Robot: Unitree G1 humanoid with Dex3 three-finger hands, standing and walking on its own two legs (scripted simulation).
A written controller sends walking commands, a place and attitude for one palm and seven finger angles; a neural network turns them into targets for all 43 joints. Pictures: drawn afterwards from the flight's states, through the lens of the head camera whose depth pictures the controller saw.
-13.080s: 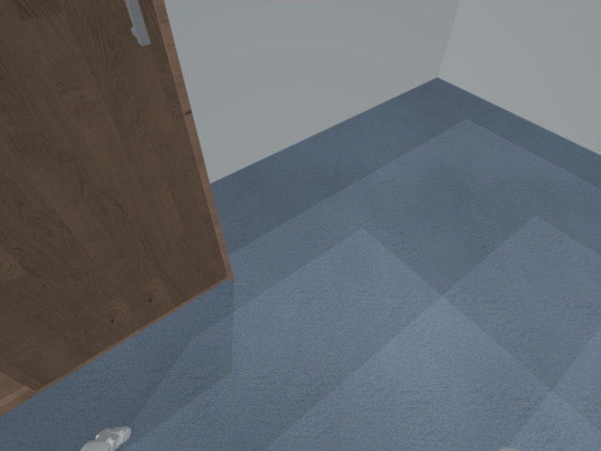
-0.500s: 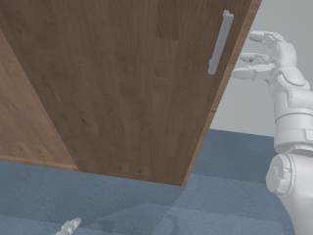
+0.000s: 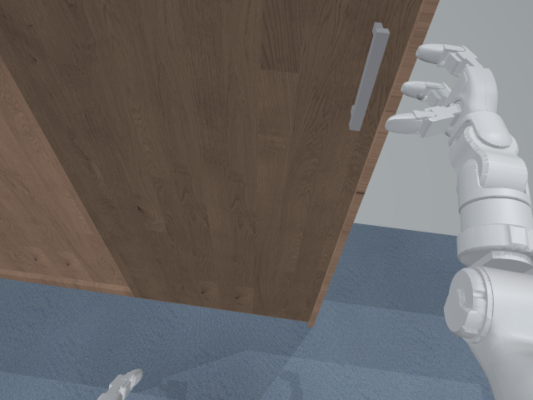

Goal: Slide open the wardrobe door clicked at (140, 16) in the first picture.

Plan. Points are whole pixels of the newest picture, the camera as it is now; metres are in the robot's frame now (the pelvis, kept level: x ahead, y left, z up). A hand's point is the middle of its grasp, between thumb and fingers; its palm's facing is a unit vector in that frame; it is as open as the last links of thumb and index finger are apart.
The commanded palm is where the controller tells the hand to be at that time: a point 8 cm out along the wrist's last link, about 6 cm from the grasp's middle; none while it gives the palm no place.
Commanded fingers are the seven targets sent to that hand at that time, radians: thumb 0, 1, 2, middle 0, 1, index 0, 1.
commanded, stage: move the hooked fingers beside the handle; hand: right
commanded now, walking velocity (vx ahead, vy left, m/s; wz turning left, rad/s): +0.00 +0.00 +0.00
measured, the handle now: (365, 79) +0.53 -0.09 +0.25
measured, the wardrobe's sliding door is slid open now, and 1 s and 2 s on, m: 0.00 0.00 0.00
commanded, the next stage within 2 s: feel for the door with the fingertips in 1.06 s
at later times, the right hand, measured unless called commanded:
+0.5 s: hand (407, 98) +0.47 -0.13 +0.26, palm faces +0.06 +1.00 +0.01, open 14.0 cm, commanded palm +0.44 -0.19 +0.25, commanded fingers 0.00 0.50 -0.30 0.30 1.20 0.30 1.20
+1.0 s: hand (415, 102) +0.47 -0.15 +0.25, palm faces +0.04 +1.00 -0.01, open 14.0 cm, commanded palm +0.45 -0.20 +0.25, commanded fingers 0.00 0.50 -0.30 0.30 1.20 0.30 1.20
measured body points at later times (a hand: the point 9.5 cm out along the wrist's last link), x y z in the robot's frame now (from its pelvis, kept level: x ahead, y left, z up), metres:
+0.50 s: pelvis -0.01 +0.00 +0.00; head +0.00 +0.02 +0.45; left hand +0.10 +0.25 -0.11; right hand +0.46 -0.19 +0.26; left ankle -0.01 +0.12 -0.74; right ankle -0.03 -0.10 -0.74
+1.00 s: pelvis +0.00 +0.00 +0.00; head +0.01 +0.01 +0.45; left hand +0.10 +0.26 -0.11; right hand +0.46 -0.20 +0.25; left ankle -0.01 +0.12 -0.74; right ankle -0.03 -0.10 -0.74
